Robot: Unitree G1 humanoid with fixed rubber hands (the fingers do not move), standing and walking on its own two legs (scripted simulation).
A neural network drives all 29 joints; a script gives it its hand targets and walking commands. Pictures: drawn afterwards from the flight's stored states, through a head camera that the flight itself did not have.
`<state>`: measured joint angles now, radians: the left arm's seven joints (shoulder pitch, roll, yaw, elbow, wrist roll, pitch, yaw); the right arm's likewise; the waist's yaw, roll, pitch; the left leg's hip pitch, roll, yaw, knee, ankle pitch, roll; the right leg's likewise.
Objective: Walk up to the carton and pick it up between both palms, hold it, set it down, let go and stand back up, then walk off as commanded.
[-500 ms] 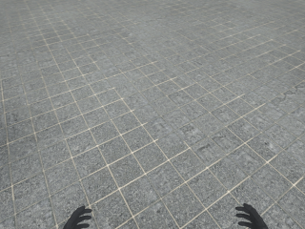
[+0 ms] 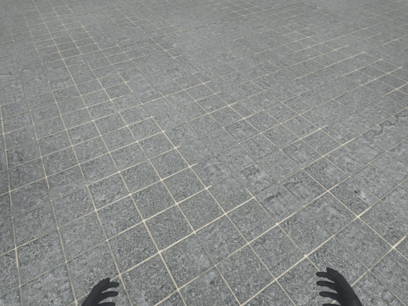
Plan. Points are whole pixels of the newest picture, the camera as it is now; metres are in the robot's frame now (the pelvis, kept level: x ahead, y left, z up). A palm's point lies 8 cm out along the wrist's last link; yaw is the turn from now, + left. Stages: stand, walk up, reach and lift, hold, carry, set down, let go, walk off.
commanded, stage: stand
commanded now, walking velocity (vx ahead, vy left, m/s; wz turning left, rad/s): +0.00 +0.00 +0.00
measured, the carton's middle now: out of the picture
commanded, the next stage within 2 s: walk up in 1.32 s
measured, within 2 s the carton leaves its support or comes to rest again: neither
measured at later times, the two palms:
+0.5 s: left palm out of the picture +0.14 +0.25 -0.09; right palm out of the picture +0.15 -0.27 -0.07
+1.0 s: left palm out of the picture +0.14 +0.25 -0.09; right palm out of the picture +0.14 -0.27 -0.08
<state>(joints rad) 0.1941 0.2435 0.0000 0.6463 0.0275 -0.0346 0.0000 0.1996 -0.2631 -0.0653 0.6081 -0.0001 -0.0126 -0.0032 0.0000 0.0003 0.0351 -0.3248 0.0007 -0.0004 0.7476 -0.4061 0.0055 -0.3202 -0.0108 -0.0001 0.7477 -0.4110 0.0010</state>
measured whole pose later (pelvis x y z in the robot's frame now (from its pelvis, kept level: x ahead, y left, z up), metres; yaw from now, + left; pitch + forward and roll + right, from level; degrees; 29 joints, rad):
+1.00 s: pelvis +0.00 +0.00 +0.00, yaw +0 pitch -1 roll +0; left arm 0.19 0.26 0.00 0.70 0.02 -0.04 0.00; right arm 0.19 -0.28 -0.07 0.65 0.00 -0.02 -0.01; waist 0.00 0.00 0.04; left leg -0.32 0.00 0.00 0.75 -0.41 0.01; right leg -0.32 -0.01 0.00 0.75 -0.41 0.00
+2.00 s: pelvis +0.01 +0.10 +0.00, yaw +17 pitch -3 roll -2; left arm 0.21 0.40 0.02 0.74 0.02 -0.07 0.02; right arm 0.30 -0.38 -0.12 0.69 0.00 0.02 0.10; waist 0.00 -0.01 0.05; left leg -0.39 0.00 -0.03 0.74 -0.31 0.04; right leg -0.35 -0.06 -0.07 1.08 -0.58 0.02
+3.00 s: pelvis +0.20 +0.28 +0.00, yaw +40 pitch -1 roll +2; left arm 0.23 0.41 0.02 0.72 0.02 -0.12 -0.01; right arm 0.35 -0.38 -0.08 0.69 0.00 -0.03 0.05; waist 0.00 -0.02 0.09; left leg -0.25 -0.06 -0.11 0.80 -0.44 0.02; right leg -0.41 -0.03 -0.09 0.69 -0.24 -0.03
